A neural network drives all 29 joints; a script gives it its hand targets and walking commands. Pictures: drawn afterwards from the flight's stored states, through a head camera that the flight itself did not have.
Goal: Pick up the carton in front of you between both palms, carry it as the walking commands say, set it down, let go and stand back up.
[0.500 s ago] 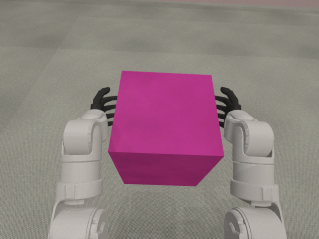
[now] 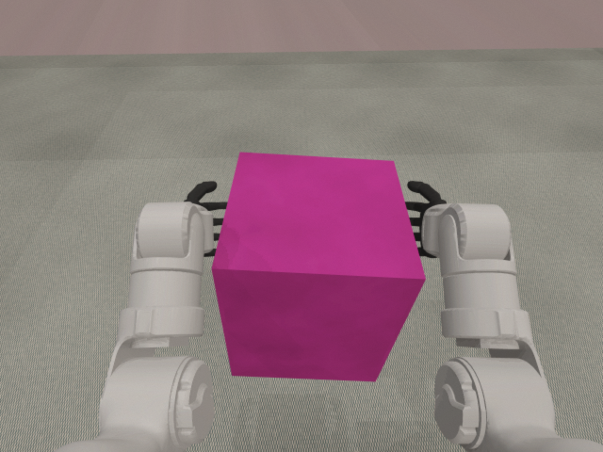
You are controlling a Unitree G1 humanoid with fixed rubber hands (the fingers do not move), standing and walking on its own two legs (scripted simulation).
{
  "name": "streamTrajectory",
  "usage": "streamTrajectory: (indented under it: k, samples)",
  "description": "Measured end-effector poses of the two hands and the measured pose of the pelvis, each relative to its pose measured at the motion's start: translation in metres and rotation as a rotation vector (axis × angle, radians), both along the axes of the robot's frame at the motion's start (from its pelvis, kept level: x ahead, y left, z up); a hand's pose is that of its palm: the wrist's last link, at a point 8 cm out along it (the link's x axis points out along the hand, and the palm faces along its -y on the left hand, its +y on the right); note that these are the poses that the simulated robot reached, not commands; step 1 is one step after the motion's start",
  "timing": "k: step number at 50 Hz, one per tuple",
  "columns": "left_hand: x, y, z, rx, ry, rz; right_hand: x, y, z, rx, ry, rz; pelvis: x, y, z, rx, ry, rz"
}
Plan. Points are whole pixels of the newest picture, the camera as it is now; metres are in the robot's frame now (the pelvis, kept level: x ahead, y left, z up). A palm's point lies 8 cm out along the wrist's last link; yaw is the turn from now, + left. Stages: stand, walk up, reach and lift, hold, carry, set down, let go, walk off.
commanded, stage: carry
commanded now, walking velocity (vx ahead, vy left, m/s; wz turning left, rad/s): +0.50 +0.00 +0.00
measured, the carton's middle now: (310, 271) +0.36 +0.00 +0.06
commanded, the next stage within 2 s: none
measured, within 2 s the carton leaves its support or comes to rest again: neither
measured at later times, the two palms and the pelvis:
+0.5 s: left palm (204, 127) +0.64 +0.18 +0.12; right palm (371, 125) +0.63 -0.12 +0.13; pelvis +0.28 +0.03 +0.01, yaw -1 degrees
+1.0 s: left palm (238, 94) +0.82 +0.14 +0.09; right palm (373, 94) +0.83 -0.16 +0.09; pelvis +0.56 -0.01 +0.02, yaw +1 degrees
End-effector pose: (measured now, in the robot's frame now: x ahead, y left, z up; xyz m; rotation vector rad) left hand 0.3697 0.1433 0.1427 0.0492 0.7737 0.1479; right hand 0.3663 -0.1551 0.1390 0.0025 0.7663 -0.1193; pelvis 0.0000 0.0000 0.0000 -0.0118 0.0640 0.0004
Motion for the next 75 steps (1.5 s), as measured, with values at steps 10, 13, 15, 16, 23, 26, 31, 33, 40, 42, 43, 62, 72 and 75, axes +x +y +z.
streamTrajectory:
  k: [10,13,15,16,23,26,31,33,40,42,43,62,72,75]
  samples:
    - [0.07,0.015,-0.047,-0.007,0.09,0.063,0.091,0.016,-0.044,0.0,0.09,0.049,0.094,-0.009,0.023,0.025,0.021,0.004]
    - [0.104,0.019,-0.043,-0.012,0.053,0.063,0.122,0.019,-0.041,0.007,0.054,0.036,0.128,-0.004,0.026,0.026,0.028,0.003]
    - [0.13,0.021,-0.039,-0.014,0.024,0.056,0.145,0.021,-0.037,0.008,0.025,0.026,0.153,0.001,0.025,0.024,0.03,0.002]
    - [0.144,0.023,-0.037,-0.015,0.008,0.05,0.158,0.023,-0.034,0.007,0.009,0.021,0.166,0.004,0.025,0.022,0.03,0.002]
    - [0.249,0.037,-0.022,-0.035,-0.103,-0.004,0.248,0.037,-0.012,-0.033,-0.102,-0.013,0.26,0.029,0.006,0.024,0.014,-0.02]
    - [0.279,0.037,-0.019,-0.047,-0.064,-0.022,0.269,0.037,-0.01,-0.036,-0.063,-0.041,0.292,0.035,0.014,0.008,0.018,-0.025]
    - [0.319,0.03,-0.016,-0.073,-0.018,-0.028,0.298,0.03,-0.008,-0.011,-0.015,-0.096,0.347,0.039,0.03,-0.013,0.029,-0.029]
    - [0.334,0.027,-0.016,-0.084,-0.023,-0.021,0.312,0.027,-0.007,0.001,-0.017,-0.111,0.371,0.037,0.034,-0.017,0.029,-0.028]
    - [0.39,0.013,-0.021,-0.098,-0.077,0.029,0.377,0.013,-0.015,0.036,-0.062,-0.113,0.464,0.017,0.027,-0.001,0.016,-0.031]
    - [0.409,0.006,-0.028,-0.086,-0.089,0.038,0.4,0.005,-0.024,0.032,-0.072,-0.092,0.493,0.008,0.019,0.007,0.003,-0.024]
    - [0.419,0.002,-0.033,-0.073,-0.094,0.038,0.412,0.001,-0.03,0.032,-0.076,-0.08,0.507,0.003,0.012,0.014,-0.004,-0.013]
    - [0.524,0.011,-0.018,-0.064,-0.12,0.074,0.533,0.011,-0.011,0.006,-0.103,-0.012,0.638,-0.003,0.023,0.01,-0.02,0.007]
    - [0.555,0.011,-0.031,-0.057,-0.066,0.053,0.557,0.01,-0.027,0.015,-0.048,-0.04,0.662,0.004,0.017,0.014,-0.01,0.0]
    - [0.556,0.012,-0.033,-0.056,-0.066,0.051,0.558,0.011,-0.029,0.017,-0.049,-0.042,0.663,0.005,0.016,0.013,-0.009,-0.001]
